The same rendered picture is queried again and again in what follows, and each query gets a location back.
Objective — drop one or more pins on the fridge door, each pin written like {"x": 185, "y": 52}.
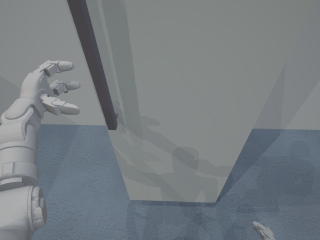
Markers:
{"x": 188, "y": 80}

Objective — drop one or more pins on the handle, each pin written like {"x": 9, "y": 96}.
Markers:
{"x": 83, "y": 24}

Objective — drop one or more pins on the robot left hand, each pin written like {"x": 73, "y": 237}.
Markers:
{"x": 36, "y": 87}

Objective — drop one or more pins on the left robot upper arm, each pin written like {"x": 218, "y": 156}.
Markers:
{"x": 22, "y": 211}

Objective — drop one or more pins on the left robot forearm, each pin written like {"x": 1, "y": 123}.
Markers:
{"x": 18, "y": 144}

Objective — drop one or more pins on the robot right hand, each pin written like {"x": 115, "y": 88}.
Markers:
{"x": 264, "y": 232}

